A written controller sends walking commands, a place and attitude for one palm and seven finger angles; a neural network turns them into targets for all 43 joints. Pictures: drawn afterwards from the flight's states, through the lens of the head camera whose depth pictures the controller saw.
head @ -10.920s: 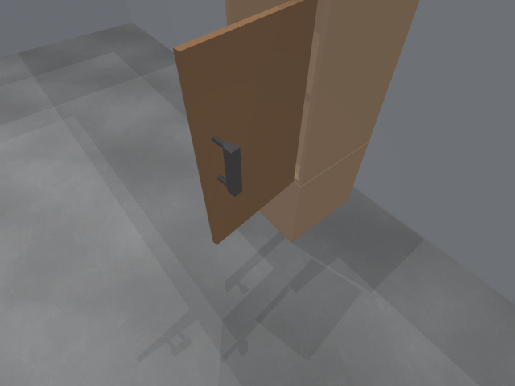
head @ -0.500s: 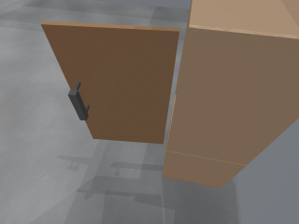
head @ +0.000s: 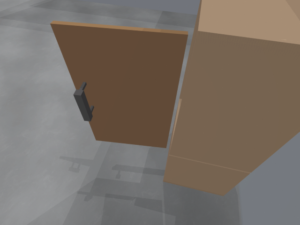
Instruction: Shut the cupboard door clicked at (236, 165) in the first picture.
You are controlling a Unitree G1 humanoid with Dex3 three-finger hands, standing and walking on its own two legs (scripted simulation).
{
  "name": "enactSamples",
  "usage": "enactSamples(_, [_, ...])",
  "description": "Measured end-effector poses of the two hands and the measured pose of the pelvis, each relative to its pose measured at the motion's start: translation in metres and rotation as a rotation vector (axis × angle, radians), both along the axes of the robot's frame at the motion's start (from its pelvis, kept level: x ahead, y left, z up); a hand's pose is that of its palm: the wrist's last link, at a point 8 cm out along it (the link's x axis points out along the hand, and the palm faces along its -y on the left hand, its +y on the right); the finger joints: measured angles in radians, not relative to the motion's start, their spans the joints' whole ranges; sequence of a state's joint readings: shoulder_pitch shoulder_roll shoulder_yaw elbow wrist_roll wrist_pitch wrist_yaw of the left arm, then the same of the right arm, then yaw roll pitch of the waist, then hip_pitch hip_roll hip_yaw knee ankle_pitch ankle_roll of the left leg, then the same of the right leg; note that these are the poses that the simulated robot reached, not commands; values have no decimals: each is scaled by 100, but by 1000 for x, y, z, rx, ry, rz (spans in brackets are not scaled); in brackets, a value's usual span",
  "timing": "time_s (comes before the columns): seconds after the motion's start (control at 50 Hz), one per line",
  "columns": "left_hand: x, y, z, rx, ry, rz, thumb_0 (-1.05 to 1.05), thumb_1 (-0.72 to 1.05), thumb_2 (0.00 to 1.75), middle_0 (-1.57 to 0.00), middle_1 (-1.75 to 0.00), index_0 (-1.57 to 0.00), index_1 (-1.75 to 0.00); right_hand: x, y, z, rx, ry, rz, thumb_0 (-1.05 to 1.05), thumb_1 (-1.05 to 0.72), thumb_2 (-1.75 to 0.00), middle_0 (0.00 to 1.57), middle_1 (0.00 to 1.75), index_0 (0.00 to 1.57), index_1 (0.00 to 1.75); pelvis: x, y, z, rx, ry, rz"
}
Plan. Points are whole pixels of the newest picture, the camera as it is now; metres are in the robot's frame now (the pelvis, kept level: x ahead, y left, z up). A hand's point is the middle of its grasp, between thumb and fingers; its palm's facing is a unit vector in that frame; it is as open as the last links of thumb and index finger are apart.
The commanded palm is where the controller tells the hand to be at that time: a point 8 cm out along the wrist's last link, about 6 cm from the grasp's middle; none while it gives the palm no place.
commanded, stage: shuffle to correct the standing spot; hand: left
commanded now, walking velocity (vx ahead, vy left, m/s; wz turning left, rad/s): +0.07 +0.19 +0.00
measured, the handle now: (86, 101) +0.50 +0.28 -0.01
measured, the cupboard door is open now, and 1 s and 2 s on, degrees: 97 97 97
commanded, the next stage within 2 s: come to a stop and stand still in 0.34 s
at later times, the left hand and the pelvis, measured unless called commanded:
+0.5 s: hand out of the picture +0.01 +0.26 -0.17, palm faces +0.07 -0.97 -0.24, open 7.4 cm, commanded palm none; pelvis +0.02 +0.06 +0.00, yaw +0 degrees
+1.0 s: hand out of the picture +0.07 +0.27 -0.17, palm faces +0.00 -0.97 -0.25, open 7.3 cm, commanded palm none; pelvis +0.03 +0.09 +0.00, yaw -1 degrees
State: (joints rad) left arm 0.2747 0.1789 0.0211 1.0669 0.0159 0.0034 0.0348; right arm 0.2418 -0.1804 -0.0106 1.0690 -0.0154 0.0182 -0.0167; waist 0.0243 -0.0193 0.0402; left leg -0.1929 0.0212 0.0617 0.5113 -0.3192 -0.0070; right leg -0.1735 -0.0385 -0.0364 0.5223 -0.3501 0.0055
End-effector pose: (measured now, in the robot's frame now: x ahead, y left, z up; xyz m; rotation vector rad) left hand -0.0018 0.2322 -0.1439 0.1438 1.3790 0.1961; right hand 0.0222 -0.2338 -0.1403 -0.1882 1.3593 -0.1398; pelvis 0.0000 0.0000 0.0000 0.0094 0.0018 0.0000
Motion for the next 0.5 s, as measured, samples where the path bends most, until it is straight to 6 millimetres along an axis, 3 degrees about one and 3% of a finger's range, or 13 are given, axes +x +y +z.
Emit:
enactSamples(0.1, [-3,22,-5,15,38,5,0,91,90,-20,-30,-20,-30,5,13,0,-8,-23,3,0,-91,-90,20,30,19,30,1,14,-4,17,6,-9])
enactSamples(0.28, [22,36,8,68,-49,-4,0,91,90,-20,-30,-20,-30,3,30,-18,54,22,11,0,-91,-90,20,30,20,30,6,22,-8,16,5,8])
enactSamples(0.4, [10,46,17,50,-24,19,0,91,90,-20,-30,-20,-30,39,45,-4,61,-28,35,0,-91,-90,20,30,19,30,13,40,4,33,13,13])
enactSamples(0.5, [2,72,7,19,38,30,0,91,90,-20,-30,-20,-30,80,66,8,36,-123,58,0,-91,-90,20,30,19,30,22,65,1,35,13,5])
